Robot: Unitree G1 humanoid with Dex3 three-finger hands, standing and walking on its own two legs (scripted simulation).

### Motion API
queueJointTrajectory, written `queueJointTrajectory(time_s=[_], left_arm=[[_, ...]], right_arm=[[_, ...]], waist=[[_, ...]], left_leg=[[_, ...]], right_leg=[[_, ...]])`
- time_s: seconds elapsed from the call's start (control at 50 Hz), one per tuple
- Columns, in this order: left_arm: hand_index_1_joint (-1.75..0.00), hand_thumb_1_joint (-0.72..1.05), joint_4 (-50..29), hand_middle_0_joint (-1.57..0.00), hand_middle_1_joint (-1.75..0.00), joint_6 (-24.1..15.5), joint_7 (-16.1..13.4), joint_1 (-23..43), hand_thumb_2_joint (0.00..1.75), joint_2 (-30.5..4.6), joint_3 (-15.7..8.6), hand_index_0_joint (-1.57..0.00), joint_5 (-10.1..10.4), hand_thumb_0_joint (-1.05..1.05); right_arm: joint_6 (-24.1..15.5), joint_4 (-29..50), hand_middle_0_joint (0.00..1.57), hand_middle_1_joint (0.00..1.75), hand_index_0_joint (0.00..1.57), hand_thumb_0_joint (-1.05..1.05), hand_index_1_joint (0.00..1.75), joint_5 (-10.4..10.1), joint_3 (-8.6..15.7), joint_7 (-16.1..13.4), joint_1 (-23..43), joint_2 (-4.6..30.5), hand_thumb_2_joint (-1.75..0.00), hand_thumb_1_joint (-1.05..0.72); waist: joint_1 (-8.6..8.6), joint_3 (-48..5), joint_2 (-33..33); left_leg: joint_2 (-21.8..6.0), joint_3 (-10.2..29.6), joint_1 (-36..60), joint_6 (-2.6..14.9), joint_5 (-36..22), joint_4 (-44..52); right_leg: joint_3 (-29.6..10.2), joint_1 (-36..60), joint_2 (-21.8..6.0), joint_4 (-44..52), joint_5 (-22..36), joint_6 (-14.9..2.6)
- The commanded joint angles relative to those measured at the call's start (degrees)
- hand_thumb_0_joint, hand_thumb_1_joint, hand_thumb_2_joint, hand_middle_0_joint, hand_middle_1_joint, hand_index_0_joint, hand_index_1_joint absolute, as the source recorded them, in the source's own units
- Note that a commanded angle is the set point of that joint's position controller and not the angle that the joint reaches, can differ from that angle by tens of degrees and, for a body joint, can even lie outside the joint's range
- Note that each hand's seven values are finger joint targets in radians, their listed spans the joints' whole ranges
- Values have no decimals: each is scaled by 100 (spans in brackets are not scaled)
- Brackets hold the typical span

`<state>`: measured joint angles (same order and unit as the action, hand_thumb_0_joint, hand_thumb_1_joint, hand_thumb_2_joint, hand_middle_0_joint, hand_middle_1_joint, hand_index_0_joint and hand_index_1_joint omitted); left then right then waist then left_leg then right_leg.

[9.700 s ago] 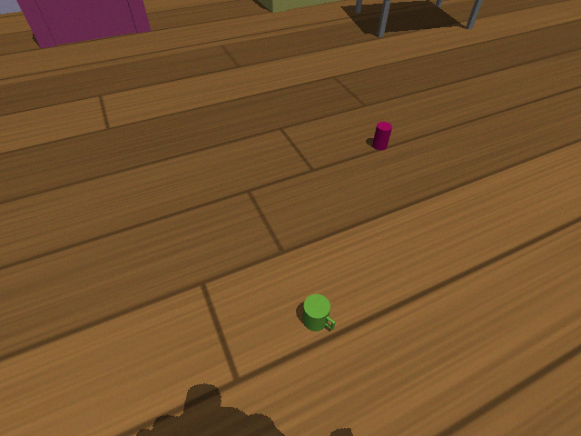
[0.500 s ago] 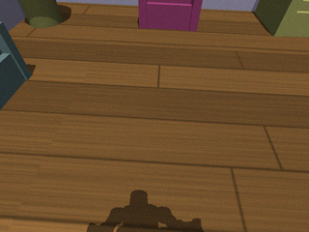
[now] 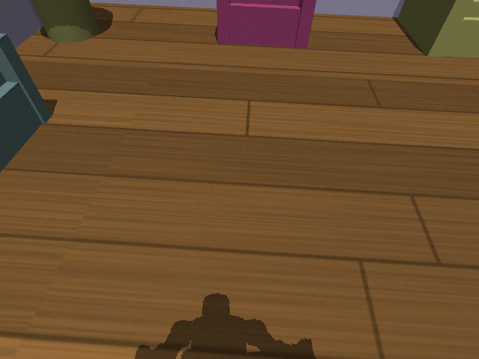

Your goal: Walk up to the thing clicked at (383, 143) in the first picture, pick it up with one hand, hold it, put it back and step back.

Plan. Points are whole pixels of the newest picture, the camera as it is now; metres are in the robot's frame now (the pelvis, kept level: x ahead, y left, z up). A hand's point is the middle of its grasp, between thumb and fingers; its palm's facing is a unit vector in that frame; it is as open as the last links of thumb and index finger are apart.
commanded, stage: stand
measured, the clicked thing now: out of the picture +0.64 -1.39 -0.71
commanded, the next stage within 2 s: walk up in 0.84 s
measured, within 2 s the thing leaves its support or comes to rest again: neither
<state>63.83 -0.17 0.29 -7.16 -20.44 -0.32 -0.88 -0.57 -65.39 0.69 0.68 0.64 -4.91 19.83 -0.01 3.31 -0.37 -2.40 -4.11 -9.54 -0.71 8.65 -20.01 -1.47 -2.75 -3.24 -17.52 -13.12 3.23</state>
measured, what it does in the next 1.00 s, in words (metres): stands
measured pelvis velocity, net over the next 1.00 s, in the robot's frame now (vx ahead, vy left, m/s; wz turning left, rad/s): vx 0.00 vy -0.02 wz -0.03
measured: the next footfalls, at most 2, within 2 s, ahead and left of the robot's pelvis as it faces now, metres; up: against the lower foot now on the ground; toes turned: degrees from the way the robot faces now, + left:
right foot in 1.08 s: +0.09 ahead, -0.17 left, +0.00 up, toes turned -5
left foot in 1.52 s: +0.31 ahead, +0.11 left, +0.00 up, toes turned +7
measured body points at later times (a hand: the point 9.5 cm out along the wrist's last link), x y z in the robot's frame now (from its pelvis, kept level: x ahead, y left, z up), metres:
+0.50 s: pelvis +0.00 +0.00 +0.00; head +0.01 +0.00 +0.45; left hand +0.06 +0.30 -0.14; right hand +0.08 -0.30 -0.13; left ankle +0.02 +0.13 -0.75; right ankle -0.04 -0.16 -0.75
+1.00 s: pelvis +0.00 -0.02 +0.00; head +0.01 -0.02 +0.45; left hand +0.07 +0.31 -0.12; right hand +0.06 -0.33 -0.13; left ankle +0.02 +0.12 -0.75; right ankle -0.01 -0.15 -0.72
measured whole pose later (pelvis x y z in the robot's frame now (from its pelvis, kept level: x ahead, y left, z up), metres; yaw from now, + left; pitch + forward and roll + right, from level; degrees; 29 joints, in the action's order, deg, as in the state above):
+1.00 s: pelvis +0.00 -0.02 +0.00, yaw -2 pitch -2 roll +1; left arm 59.8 -0.2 3.4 -11.3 -23.5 -3.3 -1.9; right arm -2.1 -59.4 2.3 4.3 3.0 -10.8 21.0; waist 0.6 2.9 -0.4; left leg -3.2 -4.6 -9.3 2.2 11.6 -22.1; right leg -0.1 -16.2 -2.8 -41.6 -28.2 -1.4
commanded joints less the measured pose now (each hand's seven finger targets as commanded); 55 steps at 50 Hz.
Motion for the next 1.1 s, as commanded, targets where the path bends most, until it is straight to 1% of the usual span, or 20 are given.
queueJointTrajectory(time_s=[0.0, 0.12, 0.22, 0.46, 0.5, 0.56, 0.78, 0.8, 0.82, 0.84, 0.86, 0.88, 0.9, 0.92, 0.96, 1.0, 1.02, 1.04, 1.06, 1.08], left_arm=[[-30, 90, -313, -20, -30, -117, -82, 127, 90, -1193, -207, -20, 6, 0], [-30, 90, -313, -20, -30, -109, -80, 132, 90, -1211, -217, -20, 11, 0], [-30, 90, -328, -20, -30, -130, -85, 115, 90, -1224, -208, -20, -4, 0], [-30, 90, -339, -20, -30, -115, -72, 107, 90, -1233, -239, -20, 1, 0], [-30, 90, -350, -20, -30, -124, -69, 66, 90, -1197, -221, -20, 1, 0], [-30, 90, -355, -20, -30, -132, -73, 35, 90, -1217, -222, -20, -5, 0], [-30, 90, -355, -20, -30, -98, -62, 32, 90, -1181, -223, -20, -10, 0], [-30, 90, -363, -20, -30, -99, -66, 47, 90, -1209, -227, -20, -9, 0], [-30, 90, -673, -20, -30, -174, 67, -89, 90, -1612, -460, -20, -65, 0], [-30, 90, -679, -20, -30, -157, 115, 140, 90, -1479, -455, -20, -118, 0], [-30, 90, -808, -20, -30, -137, 154, 225, 90, -1433, -487, -20, -146, 0], [-30, 90, -905, -20, -30, -137, 184, 264, 90, -1454, -513, -20, -158, 0], [-30, 90, -933, -20, -30, -177, 222, 226, 90, -1458, -531, -20, -126, 0], [-30, 90, -969, -20, -30, -210, 264, 143, 90, -1433, -544, -20, -92, 0], [-30, 90, -957, -20, -30, -216, 354, -351, 90, -1410, -598, -20, -60, 0], [-30, 90, -815, -20, -30, -217, 376, -989, 90, -1379, -688, -20, -67, 0], [-30, 90, -641, -20, -30, -235, 355, -1564, 90, -1367, -737, -20, -74, 0], [-30, 90, -363, -20, -30, -258, 292, -2377, 90, -1545, -848, -20, -83, 0], [-30, 90, -352, -20, -30, -272, 180, -2913, 90, -1942, -990, -20, -144, 0], [-30, 90, -744, -20, -30, -347, 84, -2380, 90, -2288, -1021, -20, -218, 0]], right_arm=[[-118, 386, 20, 30, 20, 0, 30, -26, 248, -74, 254, 1251, -90, -90], [-102, 378, 20, 30, 20, 0, 30, -26, 248, -65, 216, 1237, -90, -90], [-107, 422, 20, 30, 20, 0, 30, -37, 251, -60, 252, 1249, -90, -90], [-102, 423, 20, 30, 20, 0, 30, -19, 246, -62, 168, 1229, -90, -90], [-112, 439, 20, 30, 20, 0, 30, -24, 254, -61, 225, 1265, -90, -90], [-117, 439, 20, 30, 20, 0, 30, -30, 252, -62, 213, 1260, -90, -90], [-109, 426, 20, 30, 20, 0, 30, -19, 251, -74, 172, 1263, -90, -90], [-114, 432, 20, 30, 20, 0, 30, -17, 245, -74, 165, 1241, -90, -90], [-162, 650, 20, 30, 20, 0, 30, 58, 584, 63, -441, 1761, -90, -90], [-155, 512, 20, 30, 20, 0, 30, 104, 692, 90, -713, 1913, -90, -90], [-163, 599, 20, 30, 20, 0, 30, 114, 805, 99, -770, 2078, -90, -90], [-187, 724, 20, 30, 20, 0, 30, 127, 871, 108, -786, 2169, -90, -90], [-227, 781, 20, 30, 20, 0, 30, 131, 854, 114, -818, 2062, -90, -90], [-247, 865, 20, 30, 20, 0, 30, 147, 825, 118, -740, 1950, -90, -90], [-228, 1202, 20, 30, 20, 0, 30, 172, 849, 168, -265, 1987, -90, -90], [-172, 1430, 20, 30, 20, 0, 30, 207, 855, 210, 221, 1910, -90, -90], [-125, 1518, 20, 30, 20, 0, 30, 207, 846, 207, 451, 1826, -90, -90], [-69, 1598, 20, 30, 20, 0, 30, 261, 790, 174, 590, 1559, -90, -90], [-29, 1731, 20, 30, 20, 0, 30, 256, 610, 164, 569, 1033, -90, -90], [30, 1849, 20, 30, 20, 0, 30, 131, 526, 174, 463, 837, -90, -90]], waist=[[17, -583, 72], [27, -478, 74], [35, -517, -38], [47, -405, 48], [13, -466, 64], [18, -504, 31], [17, -411, 98], [25, -419, 80], [179, -893, 400], [340, -453, 810], [441, -83, 1151], [434, 237, 951], [347, 233, 650], [288, 75, 622], [30, -70, 1073], [-345, -154, 1155], [-682, -243, 909], [-1065, -387, 48], [-1373, -192, -1641], [-1129, 260, -1808]], left_leg=[[-626, 536, 728, 176, -1147, 171], [-607, 558, 633, 180, -794, 265], [-643, 588, 721, 188, -988, 185], [-580, 592, 562, 202, -529, 285], [-626, 616, 640, 206, -824, 234], [-629, 613, 659, 201, -913, 199], [-611, 634, 589, 207, -453, 311], [-624, 650, 575, 200, -563, 330], [-475, 862, 961, 533, 2466, 313], [-947, 1553, 1116, 748, 3650, 829], [-1652, 2310, 1162, 1158, 3852, 1286], [-2036, 2641, 818, 1510, 3531, 1353], [-1935, 2463, 643, 1527, 3187, 1256], [-1755, 2148, 663, 1452, 2962, 1182], [-1621, 1765, 225, 1366, 2914, 1173], [-1255, 1095, -799, 1102, 2759, 834], [-988, 707, -1461, 895, 3089, 267], [-562, 314, -2443, 639, 3343, -1041], [223, -295, -3522, 419, 3566, -3160], [735, 1001, -3966, 147, 2761, -4550]], right_leg=[[-196, -422, -506, 298, 1096, -348], [-202, -421, -502, 323, 882, -370], [-183, -484, -491, 317, 946, -341], [-204, -470, -501, 360, 718, -394], [-184, -481, -485, 346, 785, -366], [-173, -461, -486, 346, 867, -351], [-172, -507, -472, 355, 593, -399], [-182, -523, -469, 319, 588, -392], [135, -720, 17, -501, -1653, -574], [507, -1797, 252, -1380, -1972, -529], [473, -2676, 194, -2502, -1878, -453], [-20, -2988, -57, -3004, -1831, -475], [-289, -2868, -190, -2969, -1730, -507], [-257, -2759, -210, -2756, -1716, -522], [83, -2091, -216, -2318, -1575, -469], [405, -774, -67, -1608, -943, -486], [667, 155, 91, -1226, -247, -483], [612, 1300, 234, -1153, -299, -450], [-482, 1507, -352, -89, -1871, -511], [-3125, 271, -1746, 1269, -4169, -732]])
